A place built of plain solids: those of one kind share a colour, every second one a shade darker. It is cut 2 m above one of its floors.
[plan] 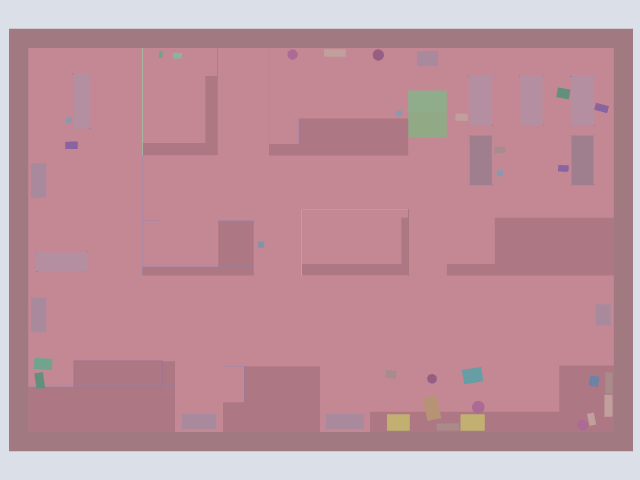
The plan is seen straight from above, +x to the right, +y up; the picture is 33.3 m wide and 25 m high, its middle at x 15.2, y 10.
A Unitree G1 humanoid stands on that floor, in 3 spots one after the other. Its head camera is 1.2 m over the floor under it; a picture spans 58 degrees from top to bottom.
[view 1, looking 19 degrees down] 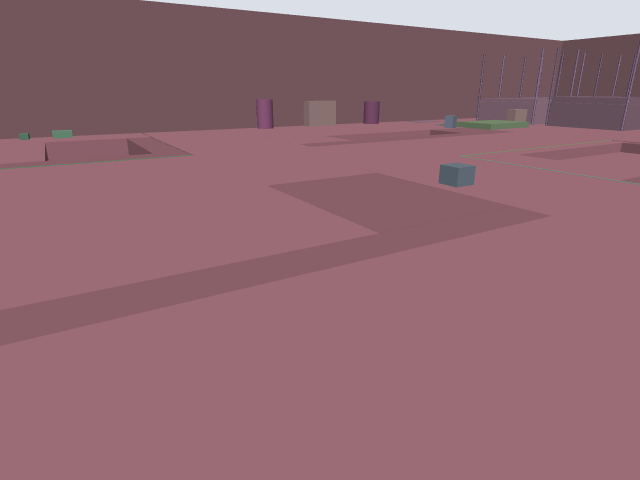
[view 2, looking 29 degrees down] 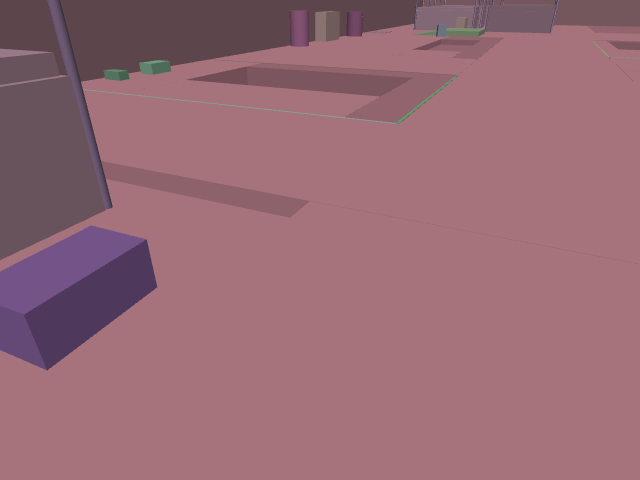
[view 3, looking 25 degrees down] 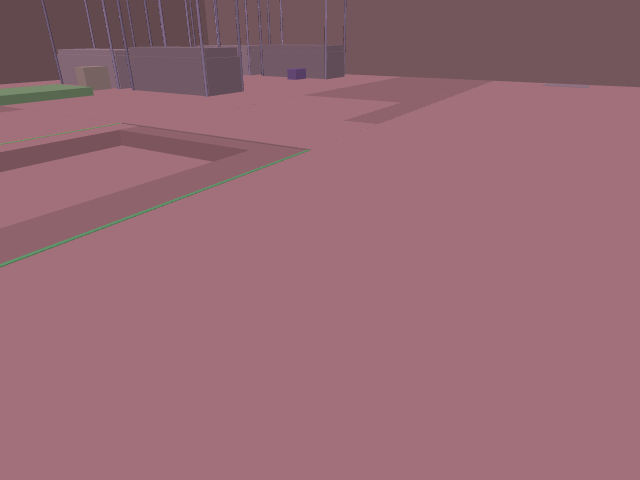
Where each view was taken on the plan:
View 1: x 7.56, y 5.73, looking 59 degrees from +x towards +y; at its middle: floor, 3.69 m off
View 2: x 1.22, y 13.14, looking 25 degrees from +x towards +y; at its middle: floor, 2.48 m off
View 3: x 15.50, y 5.42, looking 31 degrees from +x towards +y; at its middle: floor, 2.84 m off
